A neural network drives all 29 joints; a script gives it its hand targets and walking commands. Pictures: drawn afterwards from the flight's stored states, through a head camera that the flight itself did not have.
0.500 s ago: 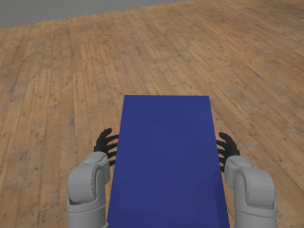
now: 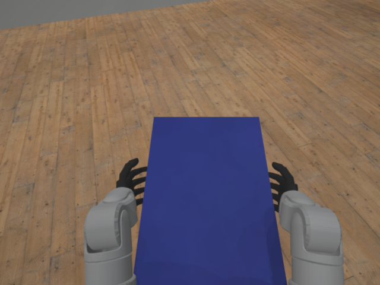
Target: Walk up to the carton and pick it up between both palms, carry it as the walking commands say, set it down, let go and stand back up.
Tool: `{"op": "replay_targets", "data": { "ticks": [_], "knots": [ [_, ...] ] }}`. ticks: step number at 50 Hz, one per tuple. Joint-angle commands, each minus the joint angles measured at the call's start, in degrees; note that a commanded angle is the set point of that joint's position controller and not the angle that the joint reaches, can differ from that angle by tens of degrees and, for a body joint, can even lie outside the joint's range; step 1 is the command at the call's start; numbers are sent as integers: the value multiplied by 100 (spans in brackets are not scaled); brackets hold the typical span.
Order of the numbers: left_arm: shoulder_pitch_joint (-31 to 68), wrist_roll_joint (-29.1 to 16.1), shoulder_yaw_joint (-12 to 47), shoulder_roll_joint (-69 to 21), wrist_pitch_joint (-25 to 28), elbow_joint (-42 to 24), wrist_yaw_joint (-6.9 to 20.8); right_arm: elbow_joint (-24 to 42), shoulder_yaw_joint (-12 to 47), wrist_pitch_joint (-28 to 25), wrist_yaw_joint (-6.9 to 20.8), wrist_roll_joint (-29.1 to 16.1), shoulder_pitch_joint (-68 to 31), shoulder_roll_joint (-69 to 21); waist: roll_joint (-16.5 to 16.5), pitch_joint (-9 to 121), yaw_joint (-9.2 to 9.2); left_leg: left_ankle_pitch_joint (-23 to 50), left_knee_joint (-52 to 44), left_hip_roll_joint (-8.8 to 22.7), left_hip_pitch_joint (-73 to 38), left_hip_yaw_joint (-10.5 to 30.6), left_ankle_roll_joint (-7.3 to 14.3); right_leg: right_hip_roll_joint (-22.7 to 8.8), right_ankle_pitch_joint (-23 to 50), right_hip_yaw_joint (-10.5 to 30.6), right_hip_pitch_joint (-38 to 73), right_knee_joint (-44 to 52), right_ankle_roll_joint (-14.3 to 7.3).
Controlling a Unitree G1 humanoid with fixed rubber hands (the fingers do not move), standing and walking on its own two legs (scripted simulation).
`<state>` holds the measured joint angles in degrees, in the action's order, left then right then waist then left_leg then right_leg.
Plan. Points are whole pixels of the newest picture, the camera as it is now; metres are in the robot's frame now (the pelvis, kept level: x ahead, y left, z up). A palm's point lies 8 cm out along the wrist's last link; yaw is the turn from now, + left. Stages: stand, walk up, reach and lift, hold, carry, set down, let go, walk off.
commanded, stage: carry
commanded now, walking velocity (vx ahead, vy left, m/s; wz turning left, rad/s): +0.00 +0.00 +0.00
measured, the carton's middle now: (205, 206) +0.28 +0.00 +0.00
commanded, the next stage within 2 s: none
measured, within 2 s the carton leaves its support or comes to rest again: neither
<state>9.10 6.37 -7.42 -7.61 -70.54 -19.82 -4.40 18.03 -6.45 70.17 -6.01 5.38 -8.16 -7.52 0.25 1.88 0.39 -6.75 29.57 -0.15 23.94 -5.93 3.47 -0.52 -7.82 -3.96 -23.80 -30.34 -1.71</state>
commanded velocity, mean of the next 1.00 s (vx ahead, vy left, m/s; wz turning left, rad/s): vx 0.00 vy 0.00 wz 0.00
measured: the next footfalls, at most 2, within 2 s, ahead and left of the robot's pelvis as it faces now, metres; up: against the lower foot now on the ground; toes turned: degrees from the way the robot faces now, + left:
none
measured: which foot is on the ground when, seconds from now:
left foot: down 0.00-1.00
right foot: down 0.00-1.00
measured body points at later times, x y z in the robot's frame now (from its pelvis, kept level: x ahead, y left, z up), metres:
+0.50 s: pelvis +0.02 +0.00 +0.00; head +0.02 +0.00 +0.45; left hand +0.30 +0.16 +0.05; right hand +0.29 -0.15 +0.04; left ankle +0.10 +0.09 -0.73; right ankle +0.09 -0.11 -0.73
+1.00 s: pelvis +0.05 +0.00 +0.00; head +0.04 +0.00 +0.45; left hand +0.33 +0.16 +0.03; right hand +0.33 -0.15 +0.02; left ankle +0.10 +0.09 -0.73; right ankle +0.09 -0.11 -0.73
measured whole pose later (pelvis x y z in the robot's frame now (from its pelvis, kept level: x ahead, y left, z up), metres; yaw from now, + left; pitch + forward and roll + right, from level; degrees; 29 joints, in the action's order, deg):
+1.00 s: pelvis +0.05 +0.00 +0.00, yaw +0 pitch +2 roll +0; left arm 6.8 9.2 -7.4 -7.4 -48.3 -0.3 -2.5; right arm -1.2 -6.9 48.3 -3.7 9.2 -5.9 -7.3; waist -0.1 5.0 1.0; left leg -12.5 32.2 -0.2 22.3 -5.8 3.4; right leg -0.7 -13.1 -3.5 -21.9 -32.5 -0.9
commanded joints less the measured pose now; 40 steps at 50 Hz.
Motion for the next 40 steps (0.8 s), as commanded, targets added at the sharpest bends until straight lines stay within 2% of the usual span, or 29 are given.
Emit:
{"op": "replay_targets", "data": {
  "ticks": [1, 2, 3, 4, 6, 7, 8, 9, 10, 11, 13, 14, 15, 16, 19, 20, 22, 23, 24, 25, 26, 29, 32, 33, 34, 35, 36, 37, 40],
  "knots": [
    [3176, -2279, 4003, -4923, 248, -427, 1437, 456, 3946, -284, 1445, -2102, -3333, -4984, -92, 2207, -12, -2017, -1055, 793, -691, 1041, 71, -450, -1672, 739, 622, 755, -110],
    [3007, -2508, 4261, -5019, 153, -832, 1426, 943, 4274, -207, 1441, -2357, -3221, -5109, 32, 2154, -14, -1963, -1061, 831, -576, 1077, 77, -412, -1478, 660, 837, 665, -87],
    [2851, -1980, 3713, -4793, 344, 80, 1452, 46, 3697, -403, 1433, -1844, -3188, -4889, -188, 2266, -13, -1920, -1067, 818, -635, 1075, 73, -512, -1478, 811, 732, 717, -114],
    [3078, -2443, 4271, -4957, 295, -863, 1427, 1005, 4231, -343, 1426, -2273, -3352, -5051, -164, 2240, -12, -2021, -1174, 828, -554, 1114, 90, -413, -1561, 723, 791, 608, -135],
    [3237, -2313, 4102, -4961, 359, -618, 1424, 680, 4069, -403, 1426, -2127, -3297, -5009, -263, 2132, 1, -2162, -1205, 838, -427, 1126, 68, -389, -1479, 692, 844, 615, -131],
    [3145, -2382, 4145, -4979, 385, -749, 1424, 1104, 4263, -450, 1428, -2321, -3618, -5049, 17, 2135, -7, -2049, -1054, 831, -517, 1043, 44, -434, -1568, 754, 784, 687, -131],
    [3228, -2236, 3964, -4975, 423, -281, 1431, 488, 3923, -467, 1414, -1988, -3408, -4925, -112, 2020, -21, -1971, -1094, 815, -597, 1089, 67, -442, -1586, 782, 589, 723, -115],
    [3129, -2316, 4082, -4995, 437, -614, 1416, 845, 4137, -478, 1428, -2205, -3478, -5027, -145, 2201, -19, -1947, -1012, 777, -664, 949, 22, -471, -1652, 739, 670, 710, -113],
    [2907, -1915, 3651, -4745, 574, 201, 1430, 15, 3632, -635, 1409, -1817, -3308, -4873, -122, 2185, -12, -1873, -952, 753, -570, 983, 53, -526, -1599, 859, 616, 772, -118],
    [3041, -2269, 4109, -4927, 558, -620, 1406, 843, 4124, -605, 1414, -2148, -3394, -5040, 89, 2137, -19, -1816, -851, 681, -576, 899, 49, -567, -1832, 870, 577, 872, -126],
    [3070, -2177, 3931, -4862, 637, -387, 1419, 731, 4022, -681, 1387, -2063, -3524, -4999, 299, 2154, -28, -1588, -737, 637, -686, 818, 17, -693, -1927, 982, 454, 982, -127],
    [3104, -2071, 3827, -4772, 682, -235, 1399, 166, 3818, -689, 1377, -1881, -3183, -4970, 75, 2257, -26, -1500, -721, 639, -788, 832, 29, -691, -1893, 1006, 474, 970, -156],
    [3111, -2188, 4020, -4905, 702, -509, 1387, 650, 4037, -717, 1391, -2044, -3328, -4995, -81, 2209, -29, -1582, -850, 680, -802, 881, 22, -648, -1863, 905, 402, 877, -145],
    [2702, -1693, 3451, -4602, 850, 479, 1404, -200, 3548, -889, 1402, -1656, -3218, -4783, 31, 2187, -20, -1746, -921, 774, -747, 1025, 104, -584, -1744, 862, 430, 805, -113],
    [2970, -1863, 3672, -4765, 1072, 137, 1370, 12, 3670, -1097, 1398, -1696, -3264, -4792, -303, 2190, 18, -1662, -1040, 818, -579, 1062, 88, -512, -1286, 807, 674, 589, -151],
    [2788, -1598, 3390, -4595, 1223, 478, 1364, -208, 3532, -1243, 1397, -1506, -3255, -4660, -120, 2290, 21, -1547, -979, 811, -614, 977, 56, -492, -1162, 714, 728, 560, -105],
    [3084, -2013, 3857, -4774, 1268, -425, 1337, 490, 3940, -1249, 1374, -1845, -3378, -4866, -11, 2151, 2, -1280, -781, 713, -710, 862, 59, -634, -1217, 903, 568, 728, -121],
    [2918, -1838, 3613, -4662, 1295, 90, 1350, 167, 3753, -1331, 1360, -1733, -3385, -4834, 226, 2321, -9, -1218, -765, 738, -797, 900, 92, -594, -1144, 850, 597, 729, -125],
    [3158, -2137, 3996, -4794, 1299, -685, 1329, 768, 4101, -1312, 1335, -1972, -3482, -4942, 126, 2388, -4, -997, -713, 728, -758, 888, 97, -612, -906, 821, 792, 689, -95],
    [2846, -1697, 3457, -4510, 1364, 285, 1322, -63, 3616, -1386, 1310, -1573, -3248, -4698, 468, 2430, -20, -960, -601, 739, -771, 886, 95, -667, -801, 831, 840, 684, -108],
    [2830, -1904, 3717, -4565, 1369, -195, 1312, 518, 3926, -1396, 1310, -1836, -3423, -4743, 255, 2491, -7, -712, -516, 721, -958, 795, 77, -722, -624, 849, 773, 652, -101],
    [2502, -1575, 3502, -4363, 1527, 276, 1293, -101, 3567, -1547, 1295, -1453, -2928, -4508, -134, 2749, 23, -430, -581, 832, -963, 988, 135, -611, -178, 741, 1021, 374, -112],
    [2621, -1730, 3662, -4488, 1632, 93, 1293, 236, 3752, -1646, 1293, -1610, -3184, -4501, 24, 2500, -6, -580, -532, 756, -900, 902, 111, -665, -119, 850, 894, 470, -163],
    [2411, -1138, 3008, -4106, 1843, 1083, 1273, -960, 3114, -1845, 1315, -1107, -2856, -4296, -14, 2544, 5, -381, -455, 798, -1028, 881, 80, -674, 27, 840, 811, 405, -136],
    [2558, -1489, 3529, -4216, 1898, 204, 1251, -306, 3473, -1880, 1295, -1333, -2740, -4400, -21, 2595, 0, -132, -390, 795, -1054, 858, 116, -698, 166, 807, 882, 356, -94],
    [2635, -1368, 3325, -4150, 1940, 531, 1261, -665, 3286, -1935, 1282, -1207, -2775, -4373, -123, 2612, 1, -131, -430, 849, -1042, 922, 124, -679, 52, 750, 918, 317, -139],
    [2616, -1616, 3738, -4241, 1882, -45, 1248, 84, 3670, -1907, 1266, -1499, -2910, -4434, -94, 2440, 18, -298, -517, 847, -894, 983, 137, -613, -120, 710, 970, 325, -94],
    [2649, -1328, 3316, -4186, 1980, 654, 1253, -528, 3309, -2015, 1272, -1225, -3021, -4327, -196, 2368, 11, -282, -539, 853, -829, 997, 148, -580, -119, 689, 960, 369, -87],
    [2523, -1219, 3241, -4040, 2184, 860, 1223, -806, 3106, -2206, 1249, -1031, -2823, -4188, -136, 2327, 16, -354, -548, 899, -932, 996, 137, -539, -223, 686, 758, 326, -64]
  ]
}}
